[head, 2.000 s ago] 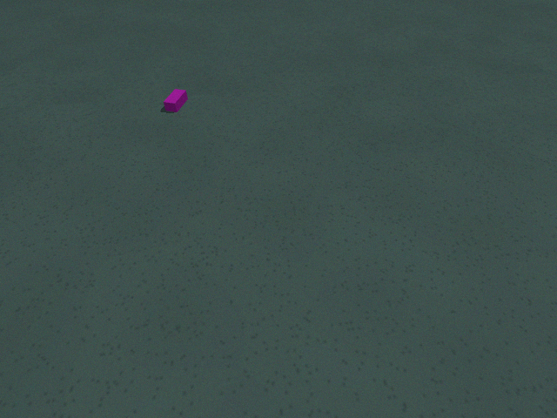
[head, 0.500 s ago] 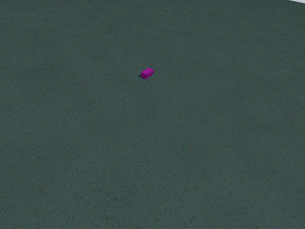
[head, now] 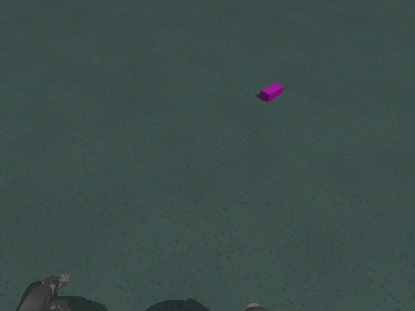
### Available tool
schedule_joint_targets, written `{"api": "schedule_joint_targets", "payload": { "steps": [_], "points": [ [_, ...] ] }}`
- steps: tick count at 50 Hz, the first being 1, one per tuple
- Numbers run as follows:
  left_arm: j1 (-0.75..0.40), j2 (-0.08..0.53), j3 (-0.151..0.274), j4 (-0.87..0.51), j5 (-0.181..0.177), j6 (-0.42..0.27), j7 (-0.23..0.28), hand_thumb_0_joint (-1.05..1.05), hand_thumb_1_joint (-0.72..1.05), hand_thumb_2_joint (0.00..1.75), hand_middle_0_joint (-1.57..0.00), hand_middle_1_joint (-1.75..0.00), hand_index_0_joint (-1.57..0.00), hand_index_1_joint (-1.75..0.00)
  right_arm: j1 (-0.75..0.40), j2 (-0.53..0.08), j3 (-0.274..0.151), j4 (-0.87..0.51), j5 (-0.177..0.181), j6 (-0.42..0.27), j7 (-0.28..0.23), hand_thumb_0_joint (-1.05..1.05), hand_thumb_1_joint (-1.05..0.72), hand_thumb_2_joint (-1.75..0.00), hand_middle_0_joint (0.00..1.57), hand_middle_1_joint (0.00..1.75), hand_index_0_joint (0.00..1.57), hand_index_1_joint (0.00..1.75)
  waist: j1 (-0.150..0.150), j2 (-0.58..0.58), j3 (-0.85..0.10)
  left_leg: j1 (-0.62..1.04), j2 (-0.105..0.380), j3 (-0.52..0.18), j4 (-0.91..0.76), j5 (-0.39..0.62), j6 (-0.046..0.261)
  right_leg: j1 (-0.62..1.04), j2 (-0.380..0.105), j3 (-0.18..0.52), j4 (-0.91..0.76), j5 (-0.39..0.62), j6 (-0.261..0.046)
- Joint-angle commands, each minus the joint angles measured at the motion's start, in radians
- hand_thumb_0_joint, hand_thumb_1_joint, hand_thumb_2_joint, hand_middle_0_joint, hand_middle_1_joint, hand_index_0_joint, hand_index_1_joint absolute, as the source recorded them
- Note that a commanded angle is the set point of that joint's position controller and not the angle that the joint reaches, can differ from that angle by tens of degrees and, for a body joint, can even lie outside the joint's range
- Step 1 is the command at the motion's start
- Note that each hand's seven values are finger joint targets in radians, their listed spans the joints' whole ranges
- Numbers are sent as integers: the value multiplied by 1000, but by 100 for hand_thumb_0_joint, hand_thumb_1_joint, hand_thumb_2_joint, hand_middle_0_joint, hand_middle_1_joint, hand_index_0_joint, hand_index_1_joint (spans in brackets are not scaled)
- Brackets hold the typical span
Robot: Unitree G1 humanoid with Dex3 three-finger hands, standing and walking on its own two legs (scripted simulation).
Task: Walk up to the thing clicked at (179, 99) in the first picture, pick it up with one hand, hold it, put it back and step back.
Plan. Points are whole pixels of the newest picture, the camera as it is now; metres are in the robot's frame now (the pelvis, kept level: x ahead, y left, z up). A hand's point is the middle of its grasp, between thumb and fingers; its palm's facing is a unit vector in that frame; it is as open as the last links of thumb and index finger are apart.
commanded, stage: walk up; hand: left
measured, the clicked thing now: (271, 91) +1.76 -0.58 -0.71
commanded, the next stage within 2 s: none
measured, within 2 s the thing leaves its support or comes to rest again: neither
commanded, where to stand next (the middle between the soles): +1.58 -0.96 m, yaw +40 degrees
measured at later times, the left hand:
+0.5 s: hand (141, 264) +0.27 +0.17 -0.17, palm faces +0.18 -0.95 -0.27, open 7.4 cm
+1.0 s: hand (191, 146) +0.59 +0.05 -0.09, palm faces +0.34 -0.87 -0.36, open 7.4 cm
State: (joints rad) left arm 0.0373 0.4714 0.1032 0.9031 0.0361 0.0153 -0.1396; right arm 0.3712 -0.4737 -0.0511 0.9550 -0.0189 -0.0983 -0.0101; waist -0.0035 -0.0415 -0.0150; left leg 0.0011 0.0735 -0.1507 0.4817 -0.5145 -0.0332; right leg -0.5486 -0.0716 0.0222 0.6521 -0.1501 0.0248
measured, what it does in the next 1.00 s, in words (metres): walks ahead, turning left: left foot, then right foot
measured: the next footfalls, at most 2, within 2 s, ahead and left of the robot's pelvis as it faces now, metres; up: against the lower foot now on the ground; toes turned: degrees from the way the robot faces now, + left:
left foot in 0.38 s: +0.41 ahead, +0.01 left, +0.00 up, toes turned +19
right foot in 0.84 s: +0.69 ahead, -0.33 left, +0.00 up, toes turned +16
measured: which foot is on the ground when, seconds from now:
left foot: down 0.00-0.02, up 0.04-0.36, down 0.38-0.86, up 0.88-1.00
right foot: down 0.00-0.42, up 0.44-0.82, down 0.84-1.00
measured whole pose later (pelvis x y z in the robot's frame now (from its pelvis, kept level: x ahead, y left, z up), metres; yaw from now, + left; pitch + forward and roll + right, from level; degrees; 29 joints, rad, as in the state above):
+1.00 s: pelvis +0.58 -0.25 +0.02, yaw +22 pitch -1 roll +2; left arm 0.18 0.40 0.09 0.77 0.03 0.01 -0.10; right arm 0.33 -0.49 -0.05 0.95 0.01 -0.07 -0.07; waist 0.02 -0.01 0.05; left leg -0.51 0.05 0.00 1.19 -0.41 0.06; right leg -0.33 -0.07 -0.08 0.62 -0.27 -0.01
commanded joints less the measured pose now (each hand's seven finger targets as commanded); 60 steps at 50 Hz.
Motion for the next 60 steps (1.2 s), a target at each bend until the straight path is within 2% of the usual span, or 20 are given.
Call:
{"api": "schedule_joint_targets", "payload": {
  "steps": [1,2,6,8,14,18,19,21,22,26,31,36,41,42,43,44,45,50,54,60],
  "points": [
    [333,390,108,28,5,-63,41,0,90,90,-20,-30,-20,-30,-36,-119,-16,-165,7,-34,-38,0,-90,-90,20,30,20,30,208,-418,-271,-847,-173,223,831,-29,98,952,-335,553,-392,-357,-94],
    [232,396,103,-9,-2,-68,60,0,90,90,-20,-30,-20,-30,-8,-177,-24,-122,-5,-34,-58,0,-90,-90,20,30,20,30,170,-419,-288,-898,-94,160,952,-19,108,966,-402,664,-404,-302,-154],
    [91,191,44,-41,-7,-81,75,0,90,90,-20,-30,-20,-30,-85,-172,-28,-59,34,-23,-9,0,-90,-90,20,30,20,30,71,-203,-29,-663,12,84,733,274,124,495,-153,50,-313,224,-56],
    [102,162,36,-42,-11,-83,74,0,90,90,-20,-30,-20,-30,-44,-166,-31,-56,18,-5,3,0,-90,-90,20,30,20,30,47,-180,25,-608,-1,128,647,300,103,435,-130,-61,-291,402,-58],
    [82,183,30,-123,8,-66,37,0,90,90,-20,-30,-20,-30,-170,-144,-43,-136,38,10,23,0,-90,-90,20,30,20,30,46,-111,128,-343,-30,293,204,515,66,224,-98,-181,-396,87,-82],
    [138,181,38,-157,-2,-42,50,0,90,90,-20,-30,-20,-30,89,-172,-77,-81,25,14,-17,0,-90,-90,20,30,20,30,-33,-7,-23,-15,-117,329,157,470,110,235,-98,-171,-52,382,-93],
    [177,152,27,-170,1,-37,56,0,90,90,-20,-30,-20,-30,183,-216,-97,-67,12,14,-31,0,-90,-90,20,30,20,30,-81,84,-66,113,-69,236,122,369,156,162,-72,-171,166,390,-71],
    [320,102,13,-180,-1,-19,63,0,90,90,-20,-30,-20,-30,242,-351,-143,-120,-3,12,-62,0,-90,-90,20,30,20,30,-78,314,-172,363,393,-566,-16,136,359,-231,120,-73,761,-500,21],
    [291,253,42,-187,-6,-5,66,0,90,90,-20,-30,-20,-30,168,-344,-142,-153,44,4,-76,0,-90,-90,20,30,20,30,-78,177,-201,379,492,-818,-158,-14,437,-328,69,146,870,-386,7],
    [173,214,41,-176,-10,-14,47,0,90,90,-20,-30,-20,-30,-2,-243,-73,-154,52,-32,-81,0,-90,-90,20,30,20,30,13,-36,15,-209,242,-193,-159,402,245,-30,-61,123,689,-189,-16],
    [174,162,37,-195,3,14,10,0,90,90,-20,-30,-20,-30,-31,-269,-82,-134,22,-69,-49,0,-90,-90,20,30,20,30,55,136,89,-387,89,48,-189,225,209,25,-72,41,365,-117,-4],
    [56,139,42,-240,3,17,-5,0,90,90,-20,-30,-20,-30,12,-305,-97,-115,7,-64,-43,0,-90,-90,20,30,20,30,0,255,79,-340,114,33,-179,234,212,74,-76,0,101,-41,-9],
    [189,159,80,-194,3,4,2,0,90,90,-20,-30,-20,-30,-64,-288,-87,-138,2,-27,-56,0,-90,-90,20,30,20,30,111,173,-53,-399,131,83,149,455,178,399,-8,-72,-86,-86,-48],
    [330,224,110,-149,12,-9,14,0,90,90,-20,-30,-20,-30,-29,-215,-62,-140,-2,-21,-62,0,-90,-90,20,30,20,30,178,-15,-133,-520,59,130,479,409,143,604,-7,-5,-142,-159,-80],
    [419,306,130,-132,34,-20,33,0,90,90,-20,-30,-20,-30,35,-100,-22,-144,6,-20,-65,0,-90,-90,20,30,20,30,214,-320,-152,-788,-80,179,748,-40,103,736,-202,242,-229,-233,-80],
    [325,350,120,-159,25,-22,46,0,90,90,-20,-30,-20,-30,68,-143,-27,-146,20,-14,-83,0,-90,-90,20,30,20,30,158,-362,-144,-918,-115,188,861,-69,85,745,-330,525,-411,-287,-151],
    [228,349,123,-180,2,-24,59,0,90,90,-20,-30,-20,-30,62,-185,-39,-111,3,-8,-98,0,-90,-90,20,30,20,30,116,-317,-113,-855,-27,135,892,-25,93,636,-361,571,-420,-350,-195],
    [134,174,64,-191,-8,-32,63,0,90,90,-20,-30,-20,-30,97,-195,-50,-22,25,-5,-62,0,-90,-90,20,30,20,30,29,-175,51,-628,-9,129,635,209,86,333,-120,48,-320,-44,-169],
    [158,144,53,-227,1,-34,55,0,90,90,-20,-30,-20,-30,17,-180,-44,-54,13,0,-49,0,-90,-90,20,30,20,30,51,-152,112,-622,-27,195,420,239,66,323,-129,26,-403,-104,-206],
    [173,139,39,-282,20,-5,53,0,90,90,-20,-30,-20,-30,86,-154,-43,-78,30,0,-64,0,-90,-90,20,30,20,30,25,-64,47,-293,-50,254,196,375,102,257,-149,-33,-207,216,-151]
  ]
}}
